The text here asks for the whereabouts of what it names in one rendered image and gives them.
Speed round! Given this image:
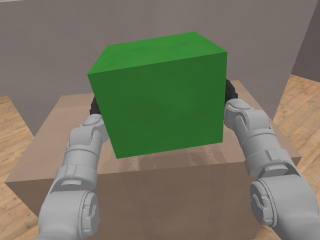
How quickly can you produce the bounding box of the right robot upper arm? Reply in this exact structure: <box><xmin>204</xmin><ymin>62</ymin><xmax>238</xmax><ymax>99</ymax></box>
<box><xmin>250</xmin><ymin>174</ymin><xmax>320</xmax><ymax>240</ymax></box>

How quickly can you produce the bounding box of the right robot forearm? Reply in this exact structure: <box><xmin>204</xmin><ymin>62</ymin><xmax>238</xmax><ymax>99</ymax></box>
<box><xmin>224</xmin><ymin>98</ymin><xmax>319</xmax><ymax>215</ymax></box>

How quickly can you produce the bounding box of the left robot forearm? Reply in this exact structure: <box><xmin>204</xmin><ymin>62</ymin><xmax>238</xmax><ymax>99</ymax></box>
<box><xmin>38</xmin><ymin>114</ymin><xmax>109</xmax><ymax>232</ymax></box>

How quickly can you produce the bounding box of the pedestal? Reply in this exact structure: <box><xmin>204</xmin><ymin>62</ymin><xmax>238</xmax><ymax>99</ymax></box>
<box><xmin>4</xmin><ymin>80</ymin><xmax>302</xmax><ymax>240</ymax></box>

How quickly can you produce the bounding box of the carton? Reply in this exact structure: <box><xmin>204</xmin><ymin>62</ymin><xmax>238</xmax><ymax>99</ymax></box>
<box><xmin>87</xmin><ymin>31</ymin><xmax>228</xmax><ymax>159</ymax></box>

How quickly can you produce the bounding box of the left robot upper arm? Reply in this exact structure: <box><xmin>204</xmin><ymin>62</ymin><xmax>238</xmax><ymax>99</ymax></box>
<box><xmin>27</xmin><ymin>190</ymin><xmax>100</xmax><ymax>240</ymax></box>

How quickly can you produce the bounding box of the right robot hand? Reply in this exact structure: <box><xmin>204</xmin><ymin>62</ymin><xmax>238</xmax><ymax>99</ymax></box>
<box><xmin>224</xmin><ymin>79</ymin><xmax>238</xmax><ymax>106</ymax></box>

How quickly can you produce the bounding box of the left robot hand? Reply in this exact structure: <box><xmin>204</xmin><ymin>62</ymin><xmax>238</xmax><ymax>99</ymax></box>
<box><xmin>89</xmin><ymin>96</ymin><xmax>101</xmax><ymax>115</ymax></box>

